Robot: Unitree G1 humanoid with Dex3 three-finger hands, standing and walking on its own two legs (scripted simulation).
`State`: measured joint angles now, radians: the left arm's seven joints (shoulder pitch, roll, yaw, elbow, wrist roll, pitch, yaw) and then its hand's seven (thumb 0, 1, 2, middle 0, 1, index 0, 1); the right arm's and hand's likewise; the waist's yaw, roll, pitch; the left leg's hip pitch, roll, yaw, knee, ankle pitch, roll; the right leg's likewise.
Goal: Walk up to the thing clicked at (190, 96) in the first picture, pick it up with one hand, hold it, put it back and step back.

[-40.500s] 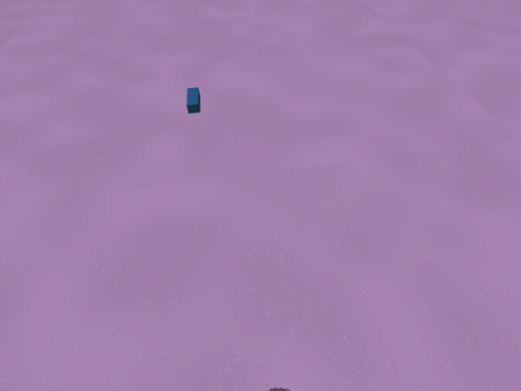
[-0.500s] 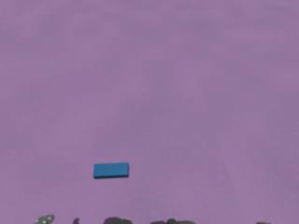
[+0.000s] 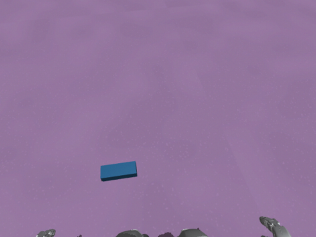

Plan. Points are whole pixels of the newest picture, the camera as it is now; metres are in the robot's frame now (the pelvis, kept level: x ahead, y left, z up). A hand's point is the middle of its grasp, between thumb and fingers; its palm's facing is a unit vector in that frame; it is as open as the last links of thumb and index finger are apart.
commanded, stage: step back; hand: left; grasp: from above
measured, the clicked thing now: (119, 171) +0.52 +0.24 -0.73
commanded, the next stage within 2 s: none
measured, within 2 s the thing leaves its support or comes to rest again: neither
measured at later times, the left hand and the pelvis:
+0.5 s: hand out of the picture -0.02 +0.23 -0.15, palm faces +0.04 -0.94 -0.33, open 7.4 cm; pelvis -0.14 -0.02 +0.00, yaw +3 degrees
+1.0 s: hand out of the picture -0.23 +0.18 -0.12, palm faces +0.01 -0.91 -0.42, open 7.4 cm; pelvis -0.29 -0.09 +0.01, yaw +0 degrees
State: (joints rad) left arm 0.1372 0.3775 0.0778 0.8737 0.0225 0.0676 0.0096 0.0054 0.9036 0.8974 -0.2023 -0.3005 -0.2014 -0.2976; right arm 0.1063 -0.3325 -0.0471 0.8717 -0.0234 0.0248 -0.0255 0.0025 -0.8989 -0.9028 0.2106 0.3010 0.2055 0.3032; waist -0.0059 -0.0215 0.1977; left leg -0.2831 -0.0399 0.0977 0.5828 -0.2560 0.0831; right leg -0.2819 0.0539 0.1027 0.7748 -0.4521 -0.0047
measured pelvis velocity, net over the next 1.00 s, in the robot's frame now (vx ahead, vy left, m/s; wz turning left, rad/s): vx -0.29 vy -0.09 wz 0.00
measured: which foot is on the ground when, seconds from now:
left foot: down 0.00-0.10, up 0.12-0.42, down 0.44-0.86, up 0.88-1.00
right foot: up 0.00-0.04, down 0.06-0.46, up 0.48-0.82, down 0.84-1.00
